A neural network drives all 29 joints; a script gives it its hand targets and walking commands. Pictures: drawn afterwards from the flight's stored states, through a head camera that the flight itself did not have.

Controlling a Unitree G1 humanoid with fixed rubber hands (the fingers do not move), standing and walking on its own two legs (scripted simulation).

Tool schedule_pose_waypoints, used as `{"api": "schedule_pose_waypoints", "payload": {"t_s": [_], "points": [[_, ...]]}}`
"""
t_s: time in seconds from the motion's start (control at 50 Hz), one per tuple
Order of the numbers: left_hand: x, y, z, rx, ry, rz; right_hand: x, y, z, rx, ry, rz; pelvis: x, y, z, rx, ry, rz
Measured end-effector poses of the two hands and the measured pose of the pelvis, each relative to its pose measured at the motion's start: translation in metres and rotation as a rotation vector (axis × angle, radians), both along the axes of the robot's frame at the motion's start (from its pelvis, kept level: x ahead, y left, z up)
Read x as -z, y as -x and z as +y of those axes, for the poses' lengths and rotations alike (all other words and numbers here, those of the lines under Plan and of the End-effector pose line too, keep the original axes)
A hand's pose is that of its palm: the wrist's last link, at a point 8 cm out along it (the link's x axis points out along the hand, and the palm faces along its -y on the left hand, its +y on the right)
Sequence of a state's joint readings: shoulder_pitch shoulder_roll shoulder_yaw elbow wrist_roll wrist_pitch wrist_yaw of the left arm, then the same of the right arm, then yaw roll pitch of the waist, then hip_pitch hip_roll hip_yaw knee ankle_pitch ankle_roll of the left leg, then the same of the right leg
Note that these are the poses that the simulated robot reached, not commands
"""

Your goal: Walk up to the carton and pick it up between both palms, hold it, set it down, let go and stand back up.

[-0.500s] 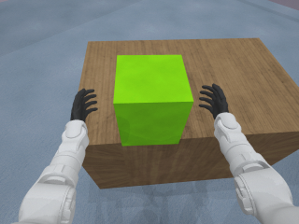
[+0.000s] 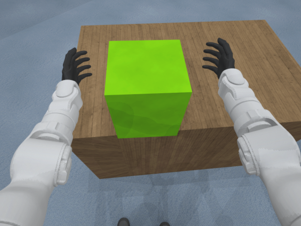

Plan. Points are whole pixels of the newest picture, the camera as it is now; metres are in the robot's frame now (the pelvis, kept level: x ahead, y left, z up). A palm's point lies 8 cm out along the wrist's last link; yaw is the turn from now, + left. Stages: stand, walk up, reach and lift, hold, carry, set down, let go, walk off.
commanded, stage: reach and lift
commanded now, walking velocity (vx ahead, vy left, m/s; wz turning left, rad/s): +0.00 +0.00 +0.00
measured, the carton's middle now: (146, 93) +0.50 +0.02 -0.01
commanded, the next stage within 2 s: none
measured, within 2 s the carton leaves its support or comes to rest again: neither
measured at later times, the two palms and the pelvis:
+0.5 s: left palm (72, 78) +0.48 +0.23 +0.08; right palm (214, 73) +0.49 -0.16 +0.10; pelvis -0.02 +0.02 -0.01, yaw +0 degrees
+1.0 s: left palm (87, 98) +0.47 +0.21 +0.00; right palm (194, 93) +0.49 -0.13 +0.00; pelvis +0.01 +0.02 -0.01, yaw -1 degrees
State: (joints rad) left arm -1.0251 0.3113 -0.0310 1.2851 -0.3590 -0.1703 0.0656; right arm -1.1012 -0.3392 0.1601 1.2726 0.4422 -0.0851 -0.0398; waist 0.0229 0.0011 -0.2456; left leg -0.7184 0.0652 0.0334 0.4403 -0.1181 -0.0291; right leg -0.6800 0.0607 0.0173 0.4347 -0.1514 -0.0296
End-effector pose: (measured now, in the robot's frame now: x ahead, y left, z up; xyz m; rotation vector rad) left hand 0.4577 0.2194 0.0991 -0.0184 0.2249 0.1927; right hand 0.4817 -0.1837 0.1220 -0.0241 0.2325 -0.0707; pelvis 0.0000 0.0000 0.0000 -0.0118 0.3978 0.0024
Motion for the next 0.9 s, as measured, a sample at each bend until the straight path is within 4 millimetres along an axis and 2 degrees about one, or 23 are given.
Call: {"api": "schedule_pose_waypoints", "payload": {"t_s": [0.26, 0.34, 0.62, 0.9], "points": [[-0.01, -0.019, 0.008, 0.017, -0.006, -0.023, 0.001, -0.008, 0.01, 0.017, 0.002, 0.018, 0.004, 0.009, 0.005, -0.019, 0.01, 0.063], [-0.007, -0.021, 0.008, 0.026, -0.017, -0.001, 0.006, -0.008, 0.014, 0.021, -0.001, 0.039, 0.005, 0.011, 0.01, -0.017, 0.014, 0.079], [0.035, -0.025, 0.006, 0.039, -0.019, 0.028, 0.043, -0.012, 0.024, 0.013, -0.006, 0.049, 0.008, 0.013, 0.022, -0.006, 0.017, 0.16], [0.088, -0.015, -0.004, 0.053, -0.023, 0.057, 0.104, -0.012, 0.039, -0.021, -0.014, 0.042, 0.005, -0.002, 0.025, 0.006, 0.015, 0.207]]}}
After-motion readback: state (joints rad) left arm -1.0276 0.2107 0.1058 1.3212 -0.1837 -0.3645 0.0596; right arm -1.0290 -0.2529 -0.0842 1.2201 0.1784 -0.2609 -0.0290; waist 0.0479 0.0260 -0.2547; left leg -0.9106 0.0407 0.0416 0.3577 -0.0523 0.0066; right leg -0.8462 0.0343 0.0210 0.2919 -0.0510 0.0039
